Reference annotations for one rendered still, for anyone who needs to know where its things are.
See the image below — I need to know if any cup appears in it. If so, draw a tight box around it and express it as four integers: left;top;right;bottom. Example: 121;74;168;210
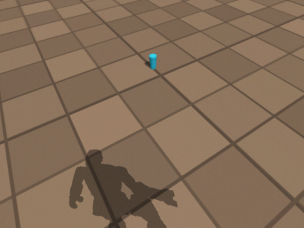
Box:
149;54;157;69

